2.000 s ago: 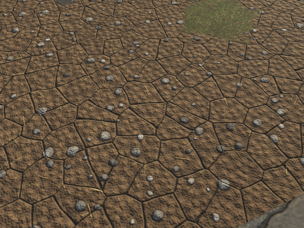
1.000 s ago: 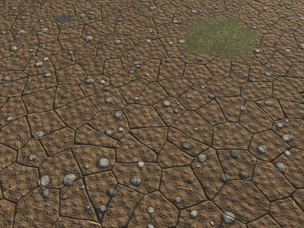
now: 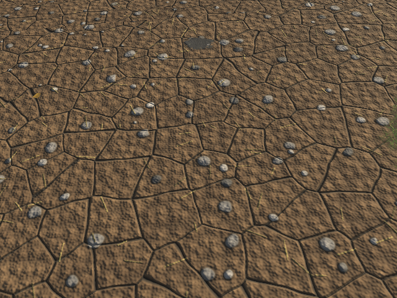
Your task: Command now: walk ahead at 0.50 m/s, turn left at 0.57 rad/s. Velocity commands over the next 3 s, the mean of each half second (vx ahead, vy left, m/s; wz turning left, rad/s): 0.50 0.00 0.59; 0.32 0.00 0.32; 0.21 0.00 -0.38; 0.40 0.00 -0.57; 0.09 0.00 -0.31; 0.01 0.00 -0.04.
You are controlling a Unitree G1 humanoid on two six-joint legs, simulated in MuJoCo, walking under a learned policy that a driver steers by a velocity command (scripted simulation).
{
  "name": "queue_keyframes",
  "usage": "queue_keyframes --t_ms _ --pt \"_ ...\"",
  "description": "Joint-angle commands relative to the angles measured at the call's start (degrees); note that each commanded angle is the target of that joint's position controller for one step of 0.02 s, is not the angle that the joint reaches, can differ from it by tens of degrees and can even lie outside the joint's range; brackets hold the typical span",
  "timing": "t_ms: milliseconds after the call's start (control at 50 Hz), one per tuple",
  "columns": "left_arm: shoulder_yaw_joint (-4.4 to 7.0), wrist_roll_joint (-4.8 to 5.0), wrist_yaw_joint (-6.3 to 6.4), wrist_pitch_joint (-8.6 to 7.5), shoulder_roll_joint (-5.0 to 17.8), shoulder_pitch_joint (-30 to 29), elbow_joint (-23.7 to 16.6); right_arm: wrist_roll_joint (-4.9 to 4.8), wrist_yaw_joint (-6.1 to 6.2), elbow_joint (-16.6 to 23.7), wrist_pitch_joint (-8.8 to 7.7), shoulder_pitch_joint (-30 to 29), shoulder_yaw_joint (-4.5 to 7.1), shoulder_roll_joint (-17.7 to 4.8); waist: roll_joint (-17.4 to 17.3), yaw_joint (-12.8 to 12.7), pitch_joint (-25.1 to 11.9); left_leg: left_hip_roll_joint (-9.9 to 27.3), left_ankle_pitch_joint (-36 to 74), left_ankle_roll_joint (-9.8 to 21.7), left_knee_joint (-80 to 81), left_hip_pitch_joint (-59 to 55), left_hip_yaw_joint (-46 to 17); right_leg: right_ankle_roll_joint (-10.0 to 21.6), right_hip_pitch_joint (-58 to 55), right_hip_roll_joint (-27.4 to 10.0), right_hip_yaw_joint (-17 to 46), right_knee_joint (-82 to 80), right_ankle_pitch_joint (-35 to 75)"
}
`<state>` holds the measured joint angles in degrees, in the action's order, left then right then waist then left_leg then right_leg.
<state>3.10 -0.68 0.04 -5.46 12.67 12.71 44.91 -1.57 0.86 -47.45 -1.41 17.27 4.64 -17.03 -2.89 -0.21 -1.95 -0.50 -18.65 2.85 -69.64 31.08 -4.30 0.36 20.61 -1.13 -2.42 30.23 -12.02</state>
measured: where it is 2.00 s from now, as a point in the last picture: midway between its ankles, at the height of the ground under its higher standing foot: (172, 209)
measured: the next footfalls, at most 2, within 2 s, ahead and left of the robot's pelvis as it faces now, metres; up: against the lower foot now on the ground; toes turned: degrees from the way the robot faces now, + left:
left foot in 0.38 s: +0.33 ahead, +0.18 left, +0.00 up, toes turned +16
right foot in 0.84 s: +0.68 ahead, +0.13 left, +0.00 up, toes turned +28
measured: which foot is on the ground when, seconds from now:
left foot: up 0.00-0.36, down 0.38-0.86, up 0.88-1.00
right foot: down 0.00-0.38, up 0.40-0.82, down 0.84-1.00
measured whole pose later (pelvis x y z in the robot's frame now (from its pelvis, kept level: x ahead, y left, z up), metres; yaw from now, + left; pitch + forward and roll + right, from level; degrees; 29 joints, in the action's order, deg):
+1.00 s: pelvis +0.50 +0.15 -0.01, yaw +27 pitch +2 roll +0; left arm 1.8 -0.7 -1.5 -3.4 12.6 4.7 43.7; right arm -0.1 1.5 -44.5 1.3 14.8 3.6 -15.3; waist -0.7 0.6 3.0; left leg -1.5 -30.7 -2.8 -61.3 23.7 -5.0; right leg 2.9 24.6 2.6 -0.4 27.2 -4.2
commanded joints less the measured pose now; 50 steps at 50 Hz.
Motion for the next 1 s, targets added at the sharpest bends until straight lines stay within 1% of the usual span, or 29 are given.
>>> queue_keyframes --t_ms 20,80,120,200,280,320,340,360,380,400,420,440,460,480,500,560,600,660,740,800,820,840,860,880,900,920,940,960,1000 --pt "1.97 0.3 0.45 -1.16 6.8 -1.0 -1.7 0.35 -0.27 5.0 0.44 -1.2 1.08 -2.2 10.1 0.5 0.0 5.3 5.7 -0.8 1.9 11.4 -2.4 7.7 -10.9 -14.1 14.4 -19.4 2.3" --pt "2.76 0.36 1.2 -1.4 8.0 2.2 0.8 0.97 -0.18 6.8 0.61 -4.6 0.96 -0.9 6.6 -0.2 0.3 5.4 10.0 -1.3 8.9 14.3 -3.0 9.2 -14.3 -15.9 8.8 -20.6 10.9" --pt "3.09 0.46 1.68 -1.05 8.6 3.2 2.0 0.77 -0.55 7.7 0.41 -7.1 0.84 -0.3 6.7 -0.8 0.6 5.1 14.7 -1.5 14.4 14.8 -2.3 8.5 -16.5 -15.7 4.7 -21.0 12.5" --pt "3.47 1.02 2.26 -0.21 9.7 4.6 3.5 0.76 -2.14 10.1 0.1 -14.4 0.32 0.9 7.4 -2.9 3.4 4.6 21.6 -1.5 25.6 10.9 2.4 6.8 -16.7 -14.6 -3.0 -21.0 12.1" --pt "4.19 1.73 1.68 0.61 11.5 6.7 5.1 0.26 -4.06 12.2 -0.15 -18.6 0.28 0.6 7.5 -3.5 6.3 4.2 15.0 1.2 31.2 9.1 5.7 6.0 -21.4 -16.7 -5.8 -18.7 14.3" --pt "4.81 2.29 1.52 1.13 13.7 5.7 5.2 0.46 -4.33 12.6 -0.22 -17.1 1.11 -1.1 8.8 -1.4 5.0 1.3 8.5 3.5 32.7 3.0 9.1 5.1 -22.8 -16.8 -7.9 -12.5 32.6" --pt "5.05 2.58 1.57 1.52 14.7 5.3 5.2 0.48 -4.2 11.8 -0.17 -13.0 1.92 -2.4 9.6 1.2 2.4 -1.4 6.6 4.8 33.8 -3.6 11.3 4.5 -22.9 -16.2 -9.3 -5.6 43.9" --pt "4.8 2.8 1.62 1.76 14.5 4.6 5.1 0.21 -3.9 9.3 -0.12 -4.1 3.51 -5.0 8.3 6.1 -2.3 -4.5 10.3 6.9 38.0 -16.3 12.5 3.1 -20.0 -14.1 -11.3 5.9 48.8" --pt "4.21 1.6 1.77 1.52 13.4 4.9 4.3 0.01 -2.71 6.6 0.3 6.1 5.56 -9.6 3.7 10.3 -8.0 -0.2 11.3 10.0 38.2 -35.8 3.0 0.2 -5.3 -12.2 -11.5 23.3 34.8" --pt "1.23 -0.56 0.89 -0.11 4.5 8.9 0.2 -0.4 -2.29 6.7 -0.27 4.9 6.24 -16.9 -12.8 3.5 -12.4 15.8 0.9 20.9 45.0 -52.9 -31.6 -3.2 20.8 -0.6 -6.4 44.7 -19.1" --pt "1.59 1.91 0.06 -2.9 8.2 3.5 -0.5 0.4 -2.15 7.8 -0.89 8.9 4.85 -13.1 -7.7 7.4 -19.4 19.3 -5.8 22.5 53.7 -55.6 -43.9 -1.8 26.7 1.0 7.2 50.9 -21.9" --pt "2.2 3.73 -0.24 -3.94 10.6 -1.9 -2.1 0.87 -2.18 6.7 -1.62 7.1 3.71 -9.3 -5.1 7.9 -11.7 17.7 1.3 19.3 53.9 -51.6 -34.9 -0.4 31.6 -1.5 7.1 50.2 -15.8" --pt "1.89 2.65 0.23 -4.41 10.0 -2.8 -1.9 0.46 -2.15 7.3 -2.12 3.0 3.03 -7.3 -0.9 5.5 -8.0 15.2 7.2 17.0 53.2 -43.1 -27.5 0.6 28.6 -4.0 7.3 45.3 -10.6" --pt "2.3 1.0 0.77 -4.36 10.3 -3.0 -1.5 0.42 -2.2 8.2 -2.22 -1.7 2.34 -5.2 1.3 3.0 -5.2 12.9 12.8 15.3 53.7 -34.9 -22.1 0.3 24.0 -5.6 7.3 40.3 -7.3" --pt "2.79 0.63 0.81 -3.65 10.7 -2.0 -1.3 0.87 -2.1 9.1 -2.34 -4.5 1.73 -3.8 0.8 0.8 -3.8 11.2 17.6 14.6 55.0 -29.2 -18.9 0.1 19.9 -6.7 7.7 37.3 -5.3" --pt "2.64 0.06 0.76 -1.71 8.6 -2.7 -2.6 0.55 -1.37 8.8 -2.74 -3.9 1.94 -5.0 2.0 -0.9 -1.6 9.9 25.7 15.0 56.7 -22.1 -15.1 -2.3 17.1 -6.1 6.3 29.8 -2.5" --pt "1.96 -0.4 0.72 -1.38 6.9 -7.7 -4.6 0.23 -0.52 8.1 -2.68 -1.9 2.28 -6.3 1.7 0.2 0.4 8.0 27.7 14.0 57.2 -19.5 -12.3 -3.3 17.5 -4.6 5.2 21.0 4.1" --pt "0.89 -0.17 -0.31 -1.72 4.8 -13.5 -6.0 0.21 0.05 6.7 -2.21 0.7 2.04 -5.7 -0.7 2.7 2.0 4.3 27.9 10.2 56.0 -16.4 -7.0 -2.7 11.5 -1.4 3.4 5.8 18.1" --pt "1.01 -0.06 -1.57 -2.29 6.1 -17.6 -8.1 0.37 0.47 3.9 -1.55 5.6 1.67 -5.1 -2.0 4.8 1.8 5.8 30.5 7.5 51.4 -20.6 -9.1 -0.4 7.5 1.5 3.4 -1.6 24.4" --pt "1.72 -0.51 -1.75 -2.67 8.4 -13.7 -7.4 0.98 1.05 4.1 -0.86 4.4 1.65 -5.0 -3.0 2.3 -0.6 7.3 36.7 6.0 43.2 -27.1 -12.0 2.0 4.5 2.0 4.1 -4.1 18.4" --pt "2.02 -0.94 -1.58 -2.92 9.0 -9.7 -6.3 0.95 1.07 4.7 -0.8 2.6 1.54 -4.9 -2.6 -0.2 -2.3 5.5 41.0 4.6 38.4 -27.3 -11.3 3.2 -1.1 2.1 3.1 -7.3 22.5" --pt "2.38 -1.91 -1.45 -3.2 11.1 -4.5 -5.5 1.57 0.9 6.1 -0.89 1.8 1.06 -3.7 0.1 -2.2 -7.9 2.2 35.8 2.5 29.1 -23.2 -9.8 5.6 -13.1 -3.2 6.6 -4.6 40.4" --pt "2.39 -3.15 -1.15 -2.75 12.9 0.7 -5.2 1.46 0.75 5.4 -1.24 9.6 0.05 -0.7 10.2 -1.5 -16.9 -3.4 11.4 -1.7 10.3 -8.7 -7.9 15.5 -33.5 -16.8 19.7 0.5 61.6" --pt "1.62 -1.16 -1.52 -1.82 9.1 4.4 -3.1 1.11 0.16 3.4 -1.17 15.7 -0.56 -1.4 18.3 -1.6 -25.6 -5.9 -22.1 -4.2 -1.0 -2.6 -7.6 22.2 -40.6 -24.7 31.8 -0.2 62.0" --pt "1.23 0.51 -1.68 -0.79 8.0 2.8 -3.7 0.56 -0.11 3.2 -0.48 13.4 0.68 -6.4 11.3 -2.2 -22.6 -3.2 -21.5 -4.9 -5.3 0.4 -9.7 20.7 -36.1 -22.8 32.4 -2.5 45.4" --pt "0.8 0.7 -1.54 0.2 7.3 -1.8 -3.9 0.37 0.13 4.2 0.66 7.4 0.9 -6.9 7.3 -1.6 -15.2 -0.8 -17.2 -5.9 -5.3 2.4 -6.5 17.8 -28.0 -19.6 29.0 -5.5 31.5" --pt "-0.03 0.5 -1.56 1.02 6.0 -6.3 -4.5 1.12 0.46 5.3 1.78 3.1 0.92 -6.3 5.2 -0.4 -8.0 1.0 -14.4 -6.4 -1.2 2.7 -3.6 16.1 -18.1 -16.4 25.8 -9.0 22.3" --pt "-0.19 0.39 -1.42 1.72 6.1 -9.3 -4.8 1.81 0.83 5.9 2.72 1.4 1.08 -5.6 5.6 1.1 -4.1 2.4 -12.1 -6.4 4.3 -0.1 -2.6 14.3 -10.0 -14.0 23.8 -11.8 15.2" --pt "1.08 -0.17 -1.3 3.09 9.4 -11.6 -5.1 1.81 1.48 5.5 3.39 2.4 0.35 -2.0 10.1 2.6 -1.0 0.8 -10.7 -6.5 15.5 -7.7 1.5 11.9 -0.5 -8.6 18.6 -14.8 11.7"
